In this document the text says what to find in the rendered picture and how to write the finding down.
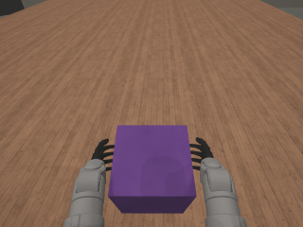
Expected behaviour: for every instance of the robot right forearm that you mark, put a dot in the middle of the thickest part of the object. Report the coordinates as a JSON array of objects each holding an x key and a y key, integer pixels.
[{"x": 221, "y": 202}]

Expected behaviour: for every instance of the robot left forearm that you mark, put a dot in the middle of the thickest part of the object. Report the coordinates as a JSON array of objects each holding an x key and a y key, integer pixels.
[{"x": 86, "y": 209}]

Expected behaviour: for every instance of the carton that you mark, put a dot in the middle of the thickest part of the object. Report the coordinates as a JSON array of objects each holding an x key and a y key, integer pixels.
[{"x": 152, "y": 171}]

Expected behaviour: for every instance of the robot right hand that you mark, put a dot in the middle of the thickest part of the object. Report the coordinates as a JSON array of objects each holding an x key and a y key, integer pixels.
[{"x": 203, "y": 153}]

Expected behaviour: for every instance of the robot left hand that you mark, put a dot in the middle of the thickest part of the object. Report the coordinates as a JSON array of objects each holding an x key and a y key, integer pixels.
[{"x": 100, "y": 155}]

